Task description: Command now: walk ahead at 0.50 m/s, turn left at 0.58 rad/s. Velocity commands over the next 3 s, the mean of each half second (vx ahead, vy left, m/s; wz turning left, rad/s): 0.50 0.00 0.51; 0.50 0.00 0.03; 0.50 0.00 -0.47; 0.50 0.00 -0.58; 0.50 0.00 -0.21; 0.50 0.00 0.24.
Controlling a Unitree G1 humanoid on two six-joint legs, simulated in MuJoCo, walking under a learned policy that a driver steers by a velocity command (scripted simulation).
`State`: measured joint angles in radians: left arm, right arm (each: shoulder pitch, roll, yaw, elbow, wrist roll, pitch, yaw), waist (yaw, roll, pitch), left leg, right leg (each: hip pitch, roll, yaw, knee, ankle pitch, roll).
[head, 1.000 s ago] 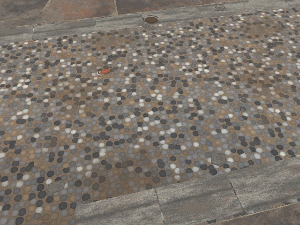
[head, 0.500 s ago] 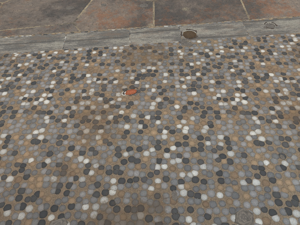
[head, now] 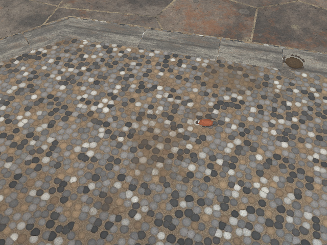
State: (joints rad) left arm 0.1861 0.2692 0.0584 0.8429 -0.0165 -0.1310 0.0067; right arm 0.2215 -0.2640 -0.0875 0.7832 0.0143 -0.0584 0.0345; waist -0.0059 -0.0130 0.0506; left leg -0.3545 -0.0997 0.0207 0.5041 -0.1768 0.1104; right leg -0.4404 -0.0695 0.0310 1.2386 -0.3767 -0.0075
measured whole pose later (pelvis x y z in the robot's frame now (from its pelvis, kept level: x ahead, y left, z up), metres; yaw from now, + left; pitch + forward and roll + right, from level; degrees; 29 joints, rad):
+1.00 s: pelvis +0.51 +0.09 +0.01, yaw +13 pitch +2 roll +0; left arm 0.32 0.30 0.05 0.85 -0.03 -0.07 -0.01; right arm 0.18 -0.25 -0.05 0.72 -0.01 -0.09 0.02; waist 0.02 -0.04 0.01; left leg -0.31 0.00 0.07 0.45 -0.18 0.04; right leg -0.47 -0.06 0.04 1.14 -0.36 -0.01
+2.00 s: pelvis +1.06 +0.09 +0.00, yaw -21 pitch +2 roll +1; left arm 0.33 0.30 0.07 0.70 -0.02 -0.02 0.01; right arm 0.16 -0.26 -0.06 0.72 -0.01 -0.11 0.02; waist 0.01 -0.04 0.01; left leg -0.35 -0.02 0.03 0.50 -0.18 0.02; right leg -0.41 0.03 0.10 1.19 -0.41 -0.02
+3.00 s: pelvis +1.55 -0.12 -0.01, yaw -15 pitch +2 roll -1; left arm 0.30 0.29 0.05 0.81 -0.01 -0.08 0.01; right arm 0.13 -0.30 -0.06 0.73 0.02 -0.06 0.05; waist 0.02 0.00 0.05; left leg -0.47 -0.06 0.01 0.60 -0.17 0.09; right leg -0.24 -0.02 0.00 1.11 -0.47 0.01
